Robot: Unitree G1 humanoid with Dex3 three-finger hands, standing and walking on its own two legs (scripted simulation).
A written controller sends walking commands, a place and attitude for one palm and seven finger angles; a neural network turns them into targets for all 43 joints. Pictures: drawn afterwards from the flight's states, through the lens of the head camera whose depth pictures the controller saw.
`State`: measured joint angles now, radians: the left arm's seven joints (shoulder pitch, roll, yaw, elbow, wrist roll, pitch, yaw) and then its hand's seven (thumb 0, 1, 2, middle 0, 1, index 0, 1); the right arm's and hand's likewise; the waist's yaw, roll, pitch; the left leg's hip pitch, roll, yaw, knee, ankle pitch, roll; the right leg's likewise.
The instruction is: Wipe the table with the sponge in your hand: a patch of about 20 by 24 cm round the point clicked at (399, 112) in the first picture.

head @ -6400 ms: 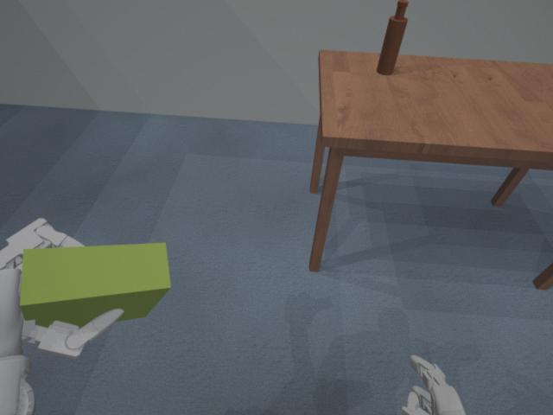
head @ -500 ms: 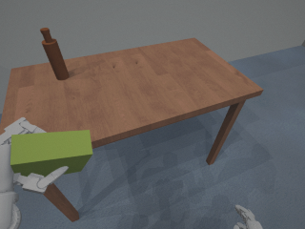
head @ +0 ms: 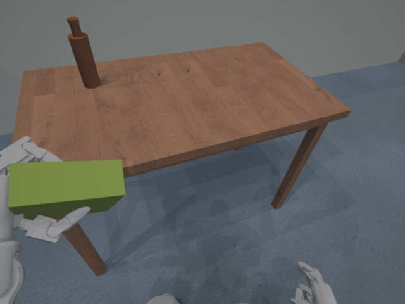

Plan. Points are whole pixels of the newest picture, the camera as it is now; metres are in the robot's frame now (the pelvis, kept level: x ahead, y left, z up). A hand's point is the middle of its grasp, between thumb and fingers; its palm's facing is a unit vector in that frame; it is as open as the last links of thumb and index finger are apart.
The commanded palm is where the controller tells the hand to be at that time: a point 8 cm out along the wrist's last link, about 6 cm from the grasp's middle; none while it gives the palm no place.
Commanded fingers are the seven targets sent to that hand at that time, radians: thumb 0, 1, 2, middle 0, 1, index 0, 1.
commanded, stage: come to a stop and stand still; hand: left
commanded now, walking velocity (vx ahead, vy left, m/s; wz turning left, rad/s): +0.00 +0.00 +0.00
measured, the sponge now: (85, 191) +0.24 +0.20 +0.16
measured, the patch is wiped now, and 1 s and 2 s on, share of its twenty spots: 0.00 0.00 0.00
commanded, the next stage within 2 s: look again from close up in 1.20 s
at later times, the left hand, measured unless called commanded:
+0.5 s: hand (5, 234) +0.16 +0.26 +0.18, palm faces +0.41 -0.83 -0.37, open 9.3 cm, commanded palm +0.10 +0.30 +0.19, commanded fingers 0.00 0.10 1.30 -1.20 -1.60 -1.20 -1.60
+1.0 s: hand (51, 263) +0.13 +0.19 +0.18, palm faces +0.36 -0.81 -0.46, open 9.4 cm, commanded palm +0.08 +0.25 +0.19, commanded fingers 0.00 0.10 1.30 -1.20 -1.60 -1.20 -1.60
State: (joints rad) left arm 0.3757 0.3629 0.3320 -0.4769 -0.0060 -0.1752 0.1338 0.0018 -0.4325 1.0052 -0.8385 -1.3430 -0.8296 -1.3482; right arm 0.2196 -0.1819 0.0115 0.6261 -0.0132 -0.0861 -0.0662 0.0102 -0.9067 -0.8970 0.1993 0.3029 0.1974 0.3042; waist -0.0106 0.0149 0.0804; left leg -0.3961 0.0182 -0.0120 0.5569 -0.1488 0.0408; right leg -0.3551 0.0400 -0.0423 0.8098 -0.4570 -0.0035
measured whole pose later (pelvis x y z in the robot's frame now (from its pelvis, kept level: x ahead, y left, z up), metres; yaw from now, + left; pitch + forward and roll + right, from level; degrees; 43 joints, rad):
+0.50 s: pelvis -0.06 +0.02 +0.01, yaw +1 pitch +0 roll +0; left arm 0.43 0.37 0.33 -0.47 -0.03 -0.19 0.15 0.00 -0.43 1.01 -0.84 -1.34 -0.83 -1.35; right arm 0.22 -0.24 0.00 0.64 0.01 -0.08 -0.07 0.01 -0.91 -0.90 0.20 0.30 0.20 0.30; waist 0.00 -0.03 0.01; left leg -0.21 0.02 0.07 0.50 -0.29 0.00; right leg -0.22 -0.02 -0.08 0.54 -0.32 -0.02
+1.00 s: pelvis -0.08 -0.03 +0.02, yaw +0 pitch +0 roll +2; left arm 0.52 0.34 0.33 -0.47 -0.03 -0.18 0.15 0.00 -0.43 1.01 -0.84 -1.34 -0.83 -1.35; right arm 0.21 -0.22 0.01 0.65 0.01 -0.04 -0.04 0.01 -0.91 -0.90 0.20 0.30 0.20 0.30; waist -0.02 0.02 0.03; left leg -0.44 0.03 0.02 0.99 -0.36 -0.03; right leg -0.22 0.01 -0.14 0.47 -0.26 -0.09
